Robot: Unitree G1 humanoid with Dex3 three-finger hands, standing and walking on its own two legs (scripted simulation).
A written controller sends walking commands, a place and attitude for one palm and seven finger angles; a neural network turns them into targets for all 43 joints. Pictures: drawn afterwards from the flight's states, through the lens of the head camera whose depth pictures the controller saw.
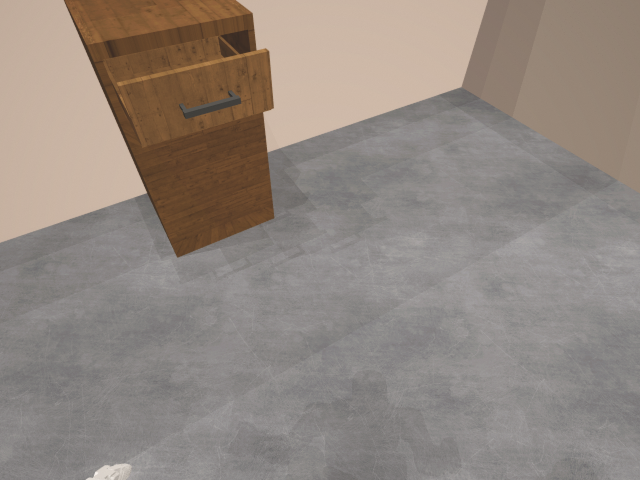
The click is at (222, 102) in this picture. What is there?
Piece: drawer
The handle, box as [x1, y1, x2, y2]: [179, 90, 240, 118]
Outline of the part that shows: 240,98 230,90 228,91 230,96 225,99 186,109 182,103 179,105 183,111 184,116 187,118 240,103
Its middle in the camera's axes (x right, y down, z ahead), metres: -0.29 -0.35 +1.01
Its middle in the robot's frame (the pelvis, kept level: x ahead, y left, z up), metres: +0.98 +0.34 -0.06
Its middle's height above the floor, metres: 0.70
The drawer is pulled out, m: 0.15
